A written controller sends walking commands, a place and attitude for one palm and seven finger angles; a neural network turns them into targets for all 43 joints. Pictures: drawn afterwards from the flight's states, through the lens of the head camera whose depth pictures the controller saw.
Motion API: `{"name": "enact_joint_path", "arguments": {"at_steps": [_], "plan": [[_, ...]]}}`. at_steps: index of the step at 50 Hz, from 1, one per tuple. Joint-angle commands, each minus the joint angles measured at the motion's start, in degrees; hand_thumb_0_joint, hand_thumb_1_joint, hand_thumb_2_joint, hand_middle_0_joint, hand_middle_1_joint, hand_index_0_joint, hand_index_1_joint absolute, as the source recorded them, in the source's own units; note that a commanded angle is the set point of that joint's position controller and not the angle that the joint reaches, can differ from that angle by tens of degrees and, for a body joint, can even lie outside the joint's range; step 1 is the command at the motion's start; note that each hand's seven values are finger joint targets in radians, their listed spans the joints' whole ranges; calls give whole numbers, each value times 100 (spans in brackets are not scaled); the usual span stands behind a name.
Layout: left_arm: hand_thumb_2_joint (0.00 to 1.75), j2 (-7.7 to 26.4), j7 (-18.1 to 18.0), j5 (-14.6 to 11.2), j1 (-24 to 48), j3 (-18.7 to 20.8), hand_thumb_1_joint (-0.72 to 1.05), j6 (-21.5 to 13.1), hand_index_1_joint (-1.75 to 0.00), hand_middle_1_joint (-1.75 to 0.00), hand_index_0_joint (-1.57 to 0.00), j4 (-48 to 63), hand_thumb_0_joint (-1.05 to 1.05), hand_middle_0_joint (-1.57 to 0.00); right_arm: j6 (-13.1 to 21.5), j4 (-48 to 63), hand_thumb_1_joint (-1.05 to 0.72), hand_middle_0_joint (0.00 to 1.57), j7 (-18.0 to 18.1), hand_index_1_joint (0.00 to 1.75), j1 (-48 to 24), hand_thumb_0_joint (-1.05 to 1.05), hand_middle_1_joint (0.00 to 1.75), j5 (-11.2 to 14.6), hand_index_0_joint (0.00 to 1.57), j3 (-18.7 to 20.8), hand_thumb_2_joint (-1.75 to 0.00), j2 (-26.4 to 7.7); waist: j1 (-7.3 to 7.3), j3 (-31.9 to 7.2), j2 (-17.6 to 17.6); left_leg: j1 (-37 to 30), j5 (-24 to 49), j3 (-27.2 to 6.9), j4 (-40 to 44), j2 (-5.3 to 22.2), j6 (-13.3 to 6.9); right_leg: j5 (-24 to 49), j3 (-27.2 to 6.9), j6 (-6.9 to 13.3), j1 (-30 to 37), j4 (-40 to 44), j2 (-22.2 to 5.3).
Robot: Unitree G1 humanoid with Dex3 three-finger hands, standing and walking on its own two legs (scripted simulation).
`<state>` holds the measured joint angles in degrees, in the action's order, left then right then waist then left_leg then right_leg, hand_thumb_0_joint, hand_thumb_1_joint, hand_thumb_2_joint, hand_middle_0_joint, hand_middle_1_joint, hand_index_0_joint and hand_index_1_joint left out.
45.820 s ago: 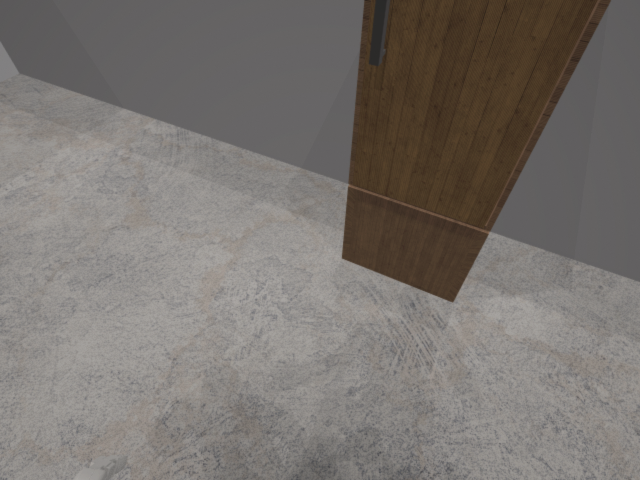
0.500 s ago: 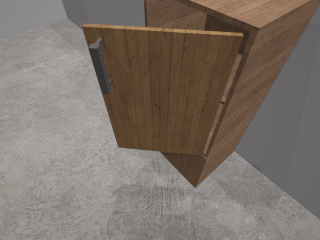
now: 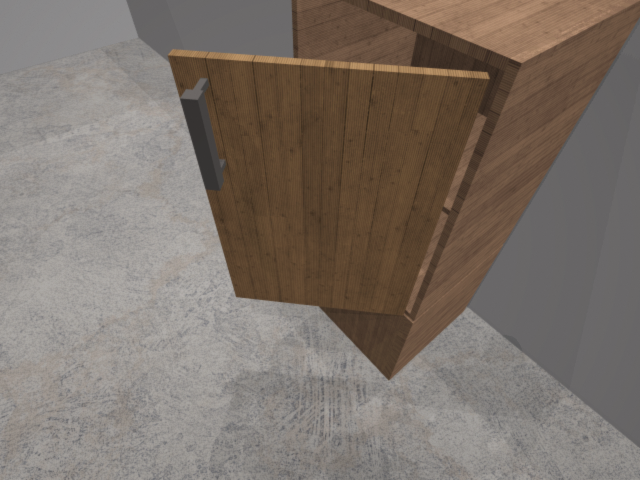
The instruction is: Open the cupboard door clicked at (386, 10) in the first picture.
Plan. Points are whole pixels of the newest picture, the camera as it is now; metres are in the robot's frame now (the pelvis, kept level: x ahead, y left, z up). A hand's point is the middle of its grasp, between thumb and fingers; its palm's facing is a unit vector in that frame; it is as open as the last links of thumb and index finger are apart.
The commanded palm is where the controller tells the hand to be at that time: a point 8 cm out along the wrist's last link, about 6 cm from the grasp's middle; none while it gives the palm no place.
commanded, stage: look again from close up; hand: left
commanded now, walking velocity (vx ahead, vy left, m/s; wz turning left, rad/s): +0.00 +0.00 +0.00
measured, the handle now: (208, 136) +0.53 +0.20 +0.14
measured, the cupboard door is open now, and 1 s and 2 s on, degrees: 43 43 43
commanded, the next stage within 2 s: raise the hand with hooked fingers in 0.02 s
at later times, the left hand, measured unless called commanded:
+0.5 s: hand (165, 462) +0.15 +0.19 -0.02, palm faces -0.06 -1.00 -0.02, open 8.4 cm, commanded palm +0.12 +0.25 -0.02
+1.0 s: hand (109, 399) +0.19 +0.24 +0.05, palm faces -0.01 -1.00 -0.06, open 11.4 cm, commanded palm +0.15 +0.29 +0.06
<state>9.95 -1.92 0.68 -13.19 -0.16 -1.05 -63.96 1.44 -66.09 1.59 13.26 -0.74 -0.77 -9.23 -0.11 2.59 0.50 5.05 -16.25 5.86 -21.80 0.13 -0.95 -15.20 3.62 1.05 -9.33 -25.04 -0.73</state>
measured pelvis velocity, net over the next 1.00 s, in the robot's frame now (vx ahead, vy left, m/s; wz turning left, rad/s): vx -0.05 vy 0.00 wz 0.03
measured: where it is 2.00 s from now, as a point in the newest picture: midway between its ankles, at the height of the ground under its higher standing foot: outside the picture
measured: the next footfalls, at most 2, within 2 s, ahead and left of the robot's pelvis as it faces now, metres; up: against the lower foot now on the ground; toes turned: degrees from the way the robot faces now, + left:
none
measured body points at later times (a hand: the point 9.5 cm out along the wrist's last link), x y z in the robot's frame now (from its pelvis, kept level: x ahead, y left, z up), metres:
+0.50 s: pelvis -0.05 -0.01 -0.06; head -0.02 -0.01 +0.39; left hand +0.14 +0.24 -0.01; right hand +0.18 -0.27 -0.09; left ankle -0.05 +0.10 -0.74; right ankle -0.02 -0.10 -0.74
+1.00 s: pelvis -0.05 +0.00 -0.03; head -0.02 +0.00 +0.42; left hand +0.18 +0.29 +0.06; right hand +0.10 -0.23 -0.12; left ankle -0.05 +0.10 -0.74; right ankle -0.02 -0.10 -0.74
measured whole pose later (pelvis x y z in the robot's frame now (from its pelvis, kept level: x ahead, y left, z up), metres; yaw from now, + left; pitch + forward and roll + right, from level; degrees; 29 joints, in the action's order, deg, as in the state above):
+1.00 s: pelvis -0.05 +0.00 -0.03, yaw +2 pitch +5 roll -1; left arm 19.0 25.3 -20.8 -11.8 18.6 -14.2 -7.1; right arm 16.7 -35.3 3.7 18.4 2.6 -3.1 -15.5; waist 0.5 -2.4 -2.3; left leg 27.2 -22.7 3.2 -44.8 1.2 -1.7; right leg -19.5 5.8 1.1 -28.1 -42.5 -1.2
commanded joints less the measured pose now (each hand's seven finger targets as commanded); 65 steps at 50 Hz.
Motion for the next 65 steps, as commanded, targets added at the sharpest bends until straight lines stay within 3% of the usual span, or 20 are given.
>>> {"name": "enact_joint_path", "arguments": {"at_steps": [1,5,6,7,8,9,10,11,13,14,16,18,19,22,24,27,31,39,47,65], "plan": [[90,675,-24,7,-317,114,90,-87,-30,-30,-20,186,0,-20,93,152,-90,20,62,30,337,0,30,-6,20,125,-90,-636,-26,-124,17,124,1587,-584,294,723,-89,1768,-602,170,100,291,-646],[90,659,-25,9,-310,115,90,-83,-30,-30,-20,192,0,-20,86,149,-90,20,63,30,332,0,30,-8,20,128,-90,-620,-31,-16,9,197,1457,-595,329,713,-86,1700,-611,177,62,322,-646],[90,556,-246,50,-852,65,90,-136,-30,-30,-20,-46,0,-20,77,543,-90,20,-6,30,-70,0,30,70,20,180,-90,-747,-149,132,-112,623,1858,-313,-843,790,73,3451,-800,-22,-103,170,-944],[89,2011,-122,-1146,3377,968,88,-1337,-32,-32,-20,8776,0,-20,929,2593,-90,20,229,30,117,0,30,392,20,269,-90,-1579,397,-2745,-1092,-744,2948,-605,-236,12,9,3328,-456,135,728,-229,-313],[88,1723,-294,-673,719,1007,85,-1078,-33,-33,-20,7360,0,-20,1418,2363,-90,20,410,30,-271,0,30,230,20,181,-90,-1187,-133,-2720,-1840,-1052,4032,-540,-227,276,11,2069,-327,239,442,-524,-116],[87,396,-387,-923,-881,307,83,-343,-34,-34,-21,6378,0,-21,1537,2389,-90,20,326,30,-242,0,30,324,20,211,-90,-878,2,-1774,-1523,-567,3934,-687,-230,391,242,887,56,105,-277,-510,-128],[86,45,-244,-1042,-529,189,81,-341,-36,-36,-21,6298,0,-21,1540,2246,-90,20,291,30,-66,0,30,336,20,265,-90,-1061,238,-868,-402,-105,3325,-727,-322,400,184,896,136,28,-682,-369,-71],[85,349,-93,-1110,-91,513,78,-643,-37,-37,-21,6500,0,-21,1600,2616,-90,20,252,30,-223,0,30,293,20,395,-90,-1240,319,-291,93,455,2509,-786,-577,289,81,975,199,1,-1022,-299,-48],[83,450,357,-1228,-963,1018,74,-1340,-40,-40,-21,5860,0,-21,1645,2899,-90,20,212,30,-174,0,30,129,20,520,-90,-1299,129,-590,958,1237,1591,-655,-1061,105,55,1077,268,-32,-1271,-637,-18],[82,351,668,-1277,-1622,1090,71,-1684,-42,-42,-21,5439,0,-21,1665,3106,-90,20,126,30,-291,0,30,145,20,535,-90,-1289,-108,-585,707,1570,1413,-582,-1249,7,105,1051,228,6,-1310,-888,-33],[80,112,1389,-1450,-1989,1037,67,-2469,-45,-45,-22,5063,0,-22,1635,3444,-90,20,-17,30,-505,0,30,137,20,545,-90,-1250,-271,-634,1028,2410,816,-476,-1716,-96,165,719,148,34,-1729,-1465,-12],[78,549,2161,-1567,-1763,1346,62,-3243,-48,-48,-22,5092,0,-22,1655,3786,-90,20,-121,30,-619,0,30,179,20,609,-90,-1340,-260,-928,942,3017,341,-397,-2233,-182,168,367,-142,71,-1923,-1805,-87],[77,931,2570,-1598,-1724,1611,60,-3442,-50,-50,-22,5039,0,-22,1656,3975,-90,20,-165,30,-609,0,30,220,20,634,-90,-1413,-290,-1043,450,3078,322,-375,-2450,-206,164,361,-403,136,-1893,-1907,-175],[74,1169,2980,-2091,-977,1870,53,-3086,-54,-54,-23,5916,0,-23,1582,4562,-90,20,-63,30,-723,0,30,372,20,557,-90,-1414,-299,-1705,297,3235,-147,-261,-2579,-275,49,-646,-668,31,-1860,-1755,-189],[72,1296,2867,-2310,-117,1937,48,-2828,-57,-57,-23,6475,0,-23,1523,4662,-90,20,56,30,-583,0,30,389,20,487,-90,-1400,-106,-1540,291,3335,-509,-360,-2678,-219,0,-1433,-849,-34,-2116,-1540,-150],[69,1310,2489,-2093,803,1668,41,-2859,-62,-62,-24,7563,0,-24,1566,4569,-90,20,184,30,-319,0,30,376,20,421,-90,-1295,95,-1614,-514,2834,-536,-522,-2604,-65,-64,-1478,-761,15,-2261,-1509,-56],[65,1451,2379,-1810,1026,1464,32,-2702,-68,-68,-24,7482,0,-24,1659,4251,-90,20,295,30,-105,0,30,347,20,302,-90,-1337,321,-1458,-441,2679,-339,-717,-2481,27,-98,-857,-519,25,-2194,-1551,37],[57,2066,2738,-2208,433,2420,13,-1619,-80,-80,-25,6369,0,-25,1704,4248,-90,20,356,30,-367,0,30,367,20,151,-90,-1347,-161,-1537,-66,2635,119,-736,-2012,-18,-32,-498,-530,-7,-1178,-1102,-36],[49,1813,2729,-2279,694,2274,-6,-1658,-92,-92,-27,6743,0,-27,1968,4126,-90,20,287,30,-176,0,30,349,20,146,-90,-1375,-67,-1486,-16,2038,516,-719,-1570,16,-40,325,-165,-35,-1147,-1071,56],[31,2615,2900,-2109,2509,2718,-48,-678,-118,-118,-30,6634,0,-30,1811,4023,-90,20,457,30,-340,0,30,426,20,5,-90,-1407,-168,-1265,-604,816,1022,-866,-655,64,7,902,49,71,-502,-466,160]]}}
